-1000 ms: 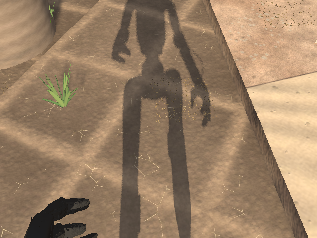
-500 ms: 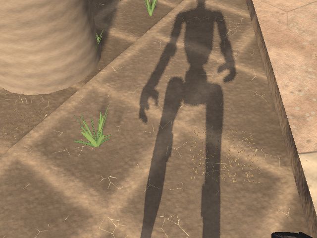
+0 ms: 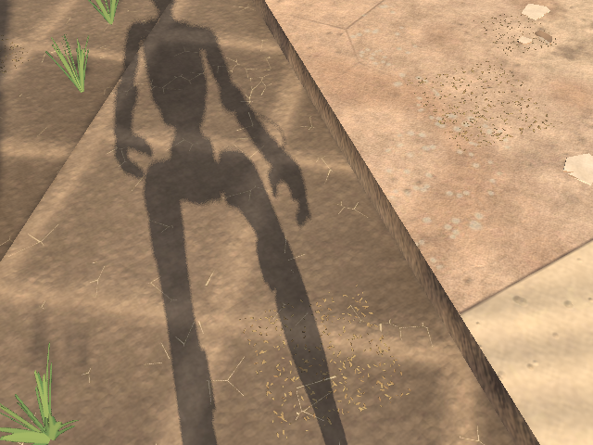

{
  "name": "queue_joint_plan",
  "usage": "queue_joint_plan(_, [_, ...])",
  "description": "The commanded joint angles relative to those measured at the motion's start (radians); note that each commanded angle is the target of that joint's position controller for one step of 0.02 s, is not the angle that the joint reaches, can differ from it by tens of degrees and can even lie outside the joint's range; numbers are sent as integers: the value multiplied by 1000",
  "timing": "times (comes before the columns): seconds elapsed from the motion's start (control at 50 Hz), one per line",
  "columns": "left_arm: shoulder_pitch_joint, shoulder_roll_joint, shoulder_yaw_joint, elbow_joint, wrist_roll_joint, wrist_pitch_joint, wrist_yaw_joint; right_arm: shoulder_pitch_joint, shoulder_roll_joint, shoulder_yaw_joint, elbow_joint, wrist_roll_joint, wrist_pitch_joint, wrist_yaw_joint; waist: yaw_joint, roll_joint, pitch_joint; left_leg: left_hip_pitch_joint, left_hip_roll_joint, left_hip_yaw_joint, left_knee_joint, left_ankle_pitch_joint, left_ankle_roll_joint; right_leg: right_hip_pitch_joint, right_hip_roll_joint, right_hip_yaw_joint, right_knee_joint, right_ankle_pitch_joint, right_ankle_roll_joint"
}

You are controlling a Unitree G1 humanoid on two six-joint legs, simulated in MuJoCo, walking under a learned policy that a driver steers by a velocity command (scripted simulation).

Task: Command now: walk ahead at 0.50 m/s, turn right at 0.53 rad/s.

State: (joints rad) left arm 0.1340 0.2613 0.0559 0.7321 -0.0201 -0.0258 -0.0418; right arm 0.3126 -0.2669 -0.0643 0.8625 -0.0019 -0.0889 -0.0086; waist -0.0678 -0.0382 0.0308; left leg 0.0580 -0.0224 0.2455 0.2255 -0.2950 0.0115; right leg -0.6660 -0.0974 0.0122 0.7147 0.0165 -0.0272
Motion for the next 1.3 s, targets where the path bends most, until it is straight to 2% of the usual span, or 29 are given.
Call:
queue_joint_plan(0.02, [-118,52,7,-121,-1,-13,-18,-6,-188,-48,-38,17,10,-7,1,78,73,35,325,-67,-22,515,134,-48,7,-42,-59,-71,-35])
queue_joint_plan(0.08, [-12,107,38,-124,-1,-3,-20,-39,-232,-60,-47,28,31,-15,85,128,-28,62,313,-26,208,977,102,160,106,-128,-63,-217,-95])
queue_joint_plan(0.12, [297,220,99,-48,-4,6,4,-57,-211,-48,-62,24,35,-19,247,61,-185,-186,239,1,667,823,37,645,139,-56,-164,-154,-173])
queue_joint_plan(0.14, [303,336,119,-41,-12,6,21,20,-57,-3,-112,-21,14,-8,144,-220,-235,-642,59,-36,1035,-118,-28,970,-118,447,-218,-229,-325])
queue_joint_plan(0.16, [315,300,99,-83,-2,-16,12,-21,-89,5,-137,7,-32,7,168,-163,-413,-805,-31,-303,1211,-327,-31,1086,-246,858,-398,-384,-444])
queue_joint_plan(0.18, [289,229,80,-75,5,-30,7,-137,-155,-12,-170,46,-56,18,201,-81,-294,-904,27,-351,1203,-232,-8,1029,-220,733,-438,-338,-378])
queue_joint_plan(0.22, [160,166,60,-90,0,-41,9,-156,-148,-9,-165,16,-68,8,112,44,-130,-820,111,-339,1018,-81,7,743,-135,488,-431,-148,-298])
queue_joint_plan(0.24, [115,138,49,-106,7,-42,14,-141,-160,-17,-159,-1,-58,6,78,37,-110,-745,134,-344,955,-42,0,647,-104,423,-448,-51,-282])
queue_joint_plan(0.32, [126,169,55,-104,4,-47,36,-152,-118,-11,-175,-19,-18,7,51,27,-67,-678,127,-310,784,48,-60,482,-57,315,-495,105,-283])
queue_joint_plan(0.42, [196,188,60,-78,-2,-32,60,-340,-75,9,-226,-8,-21,16,121,-33,-23,-599,51,-291,408,364,-82,403,25,242,-480,-38,-202])
queue_joint_plan(0.54, [241,181,62,-49,-10,-19,67,-387,-130,-12,-256,9,-43,35,125,-76,-27,-541,21,-341,258,289,-38,541,-38,397,-352,-109,-167])
queue_joint_plan(0.56, [242,219,68,-50,68,-18,49,-298,-108,7,-226,-61,-3,35,118,-134,-37,-479,11,-262,302,217,-33,535,-1,365,-309,32,-140])
queue_joint_plan(0.58, [242,195,68,-52,66,-21,42,-229,-115,2,-214,-67,4,26,89,-119,-46,-376,1,-264,268,164,-15,504,20,373,-230,89,-118])
queue_joint_plan(0.6, [245,169,58,-50,51,-30,35,-129,-149,-9,-200,-72,-4,15,32,-50,-99,-220,45,-312,227,123,14,458,77,340,-70,105,-92])
queue_joint_plan(0.62, [244,104,38,-80,35,-39,31,39,-233,-26,-198,-84,-11,1,-37,111,-249,0,281,-547,204,-32,63,355,138,242,222,-96,-67])
queue_joint_plan(0.64, [357,80,34,-116,15,-35,31,37,-346,-56,-186,-74,9,1,39,423,-338,184,468,-1012,54,-151,182,58,268,108,434,-602,-38])
queue_joint_plan(0.66, [330,159,40,-62,46,-15,42,-13,-246,-42,-197,-50,21,7,43,223,-230,99,455,-1003,52,-267,177,-30,163,125,537,-535,-48])
queue_joint_plan(0.68, [244,170,44,-60,51,-12,31,-53,-159,-18,-206,-41,24,9,32,113,-133,-15,395,-831,44,-222,149,-7,139,120,523,-442,-47])
queue_joint_plan(0.72, [174,142,39,-70,59,-4,10,-74,-106,1,-181,-42,24,7,47,127,-57,-129,299,-578,19,54,117,42,88,94,439,-372,-29])
queue_joint_plan(0.8, [156,108,29,-71,60,21,-10,-18,-113,-3,-139,-25,-4,17,60,160,-55,-134,277,-395,-2,367,138,41,82,61,412,-318,-6])
queue_joint_plan(1.0, [-79,41,-17,-132,65,20,-24,61,-130,-5,-71,-25,2,14,23,170,0,-152,276,-150,-14,480,118,183,80,-75,25,-179,-33])
queue_joint_plan(1.04, [-62,54,-13,-122,73,17,-11,83,-156,-7,-49,-22,12,14,40,152,3,-118,290,-132,69,696,112,255,122,-101,-42,-248,-68])
queue_joint_plan(1.08, [142,64,0,-50,84,-1,3,80,-175,-6,-39,-10,28,11,141,103,-98,-127,255,-73,372,933,94,510,200,-128,-197,-221,-109])
queue_joint_plan(1.1, [265,109,20,-8,94,-8,14,78,-159,2,-51,-5,26,9,194,70,-172,-280,229,-59,573,717,65,727,138,-38,-236,-216,-126])
queue_joint_plan(1.12, [310,219,38,-11,98,-11,30,95,-27,35,-105,-11,23,21,166,-160,-238,-573,127,-44,902,-73,12,936,-200,400,-300,-154,-197])
queue_joint_plan(1.14, [347,288,63,-2,52,-4,34,89,-102,15,-115,-20,37,18,189,-143,-287,-700,34,-186,1075,-213,-7,917,-311,687,-414,-51,-300])
queue_joint_plan(1.16, [287,247,56,7,40,-1,40,26,-125,7,-127,-27,43,19,161,-50,-160,-771,91,-240,1126,-154,-2,842,-268,523,-408,-73,-296])
queue_joint_plan(1.2, [199,130,21,19,43,-12,41,7,-89,16,-118,-26,34,32,93,-30,-24,-749,134,-239,1078,-65,0,641,-149,329,-447,-36,-228])
queue_joint_plan(1.3, [219,108,13,79,31,-48,41,18,-56,12,-101,-44,82,51,36,-16,-2,-728,128,-209,1065,21,-27,548,-84,180,-521,145,-204])
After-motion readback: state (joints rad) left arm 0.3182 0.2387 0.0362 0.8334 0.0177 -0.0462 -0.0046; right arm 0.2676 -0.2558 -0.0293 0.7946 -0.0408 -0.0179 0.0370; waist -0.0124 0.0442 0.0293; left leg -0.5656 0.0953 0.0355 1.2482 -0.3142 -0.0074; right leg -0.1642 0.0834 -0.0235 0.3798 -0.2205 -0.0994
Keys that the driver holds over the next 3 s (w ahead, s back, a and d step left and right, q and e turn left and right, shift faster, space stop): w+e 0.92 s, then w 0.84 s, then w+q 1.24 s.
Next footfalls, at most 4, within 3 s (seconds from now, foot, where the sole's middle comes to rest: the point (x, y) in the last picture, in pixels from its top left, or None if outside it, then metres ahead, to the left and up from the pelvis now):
0.12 right None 0.23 -0.12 -0.77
0.60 left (292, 415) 0.55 0.01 -0.77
1.10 right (419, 380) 0.61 -0.29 -0.77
1.68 left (431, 207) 1.05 -0.40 -0.67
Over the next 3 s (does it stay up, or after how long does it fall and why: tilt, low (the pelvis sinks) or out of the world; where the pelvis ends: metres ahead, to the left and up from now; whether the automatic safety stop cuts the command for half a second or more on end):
stays up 1.57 -0.59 0.11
